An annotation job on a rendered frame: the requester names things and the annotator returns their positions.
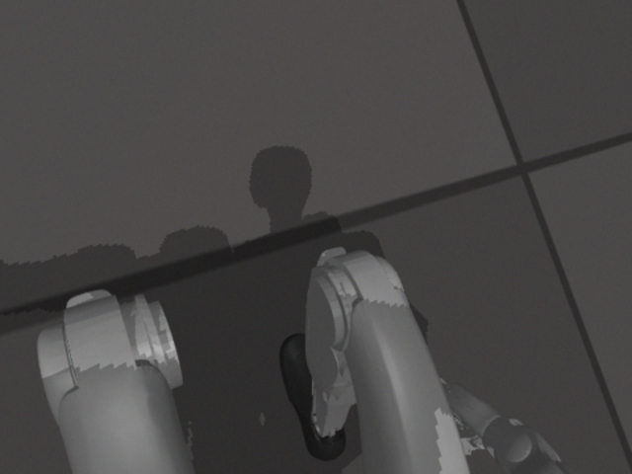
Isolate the right robot foot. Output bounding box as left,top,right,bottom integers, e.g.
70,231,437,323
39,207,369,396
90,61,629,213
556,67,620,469
279,334,346,461

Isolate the right robot hand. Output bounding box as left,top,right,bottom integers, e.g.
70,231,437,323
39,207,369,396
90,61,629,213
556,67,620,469
440,377,502,455

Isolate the right robot arm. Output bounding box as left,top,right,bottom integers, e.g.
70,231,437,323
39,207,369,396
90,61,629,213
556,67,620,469
482,416,577,474

